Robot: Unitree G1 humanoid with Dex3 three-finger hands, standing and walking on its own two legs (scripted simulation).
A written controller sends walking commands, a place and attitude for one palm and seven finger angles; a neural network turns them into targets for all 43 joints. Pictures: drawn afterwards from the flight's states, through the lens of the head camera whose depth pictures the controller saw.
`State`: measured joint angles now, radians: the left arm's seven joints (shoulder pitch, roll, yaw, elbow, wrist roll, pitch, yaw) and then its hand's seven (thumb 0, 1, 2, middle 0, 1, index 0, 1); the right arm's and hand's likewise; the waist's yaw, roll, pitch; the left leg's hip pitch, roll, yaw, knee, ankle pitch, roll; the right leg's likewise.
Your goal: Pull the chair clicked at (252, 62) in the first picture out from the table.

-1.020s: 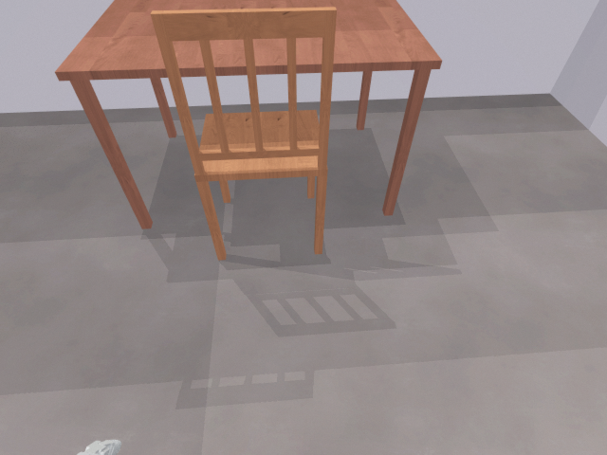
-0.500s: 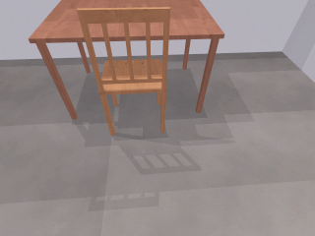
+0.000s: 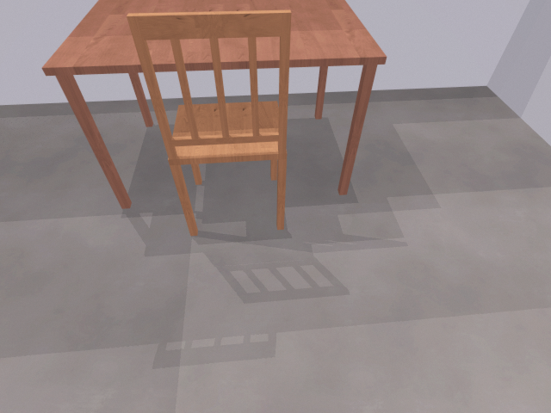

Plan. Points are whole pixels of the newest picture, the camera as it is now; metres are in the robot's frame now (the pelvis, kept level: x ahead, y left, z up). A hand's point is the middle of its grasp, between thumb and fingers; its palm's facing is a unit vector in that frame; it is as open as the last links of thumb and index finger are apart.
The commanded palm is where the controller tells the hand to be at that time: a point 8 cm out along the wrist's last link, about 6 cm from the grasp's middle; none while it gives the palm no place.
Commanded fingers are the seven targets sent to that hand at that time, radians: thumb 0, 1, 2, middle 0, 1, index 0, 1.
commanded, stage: look at it before walking up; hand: left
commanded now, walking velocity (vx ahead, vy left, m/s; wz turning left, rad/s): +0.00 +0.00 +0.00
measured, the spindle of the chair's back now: (220, 92) +1.02 +0.23 -0.06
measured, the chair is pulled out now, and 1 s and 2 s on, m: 0.00 0.00 0.00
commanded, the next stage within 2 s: walk to a spot facing it in 0.52 s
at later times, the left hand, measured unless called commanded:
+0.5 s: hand out of the picture +0.08 +0.25 -0.15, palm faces -0.03 -0.94 -0.33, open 7.4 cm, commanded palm none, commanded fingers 0.00 0.90 0.90 -0.20 -0.30 -0.20 -0.30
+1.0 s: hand out of the picture +0.06 +0.18 -0.19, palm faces -0.07 -0.98 -0.19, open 7.4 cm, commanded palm none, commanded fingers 0.00 0.90 0.90 -0.20 -0.30 -0.20 -0.30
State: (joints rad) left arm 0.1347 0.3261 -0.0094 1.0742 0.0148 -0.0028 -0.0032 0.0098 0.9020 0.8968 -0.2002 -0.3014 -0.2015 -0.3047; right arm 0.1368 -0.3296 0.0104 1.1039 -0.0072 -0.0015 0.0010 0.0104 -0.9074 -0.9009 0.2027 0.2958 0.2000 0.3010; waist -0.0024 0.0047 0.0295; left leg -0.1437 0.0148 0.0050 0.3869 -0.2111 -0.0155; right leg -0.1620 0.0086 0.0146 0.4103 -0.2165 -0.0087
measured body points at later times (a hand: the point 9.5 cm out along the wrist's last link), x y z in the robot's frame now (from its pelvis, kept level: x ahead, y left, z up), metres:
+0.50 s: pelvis +0.01 +0.01 +0.00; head +0.00 +0.01 +0.45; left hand +0.08 +0.30 -0.13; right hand +0.09 -0.29 -0.13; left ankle +0.00 +0.13 -0.74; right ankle +0.00 -0.11 -0.74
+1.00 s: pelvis +0.07 +0.00 -0.03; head +0.07 -0.01 +0.42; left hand +0.06 +0.24 -0.18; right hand +0.02 -0.25 -0.18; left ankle +0.00 +0.13 -0.74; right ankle +0.01 -0.10 -0.74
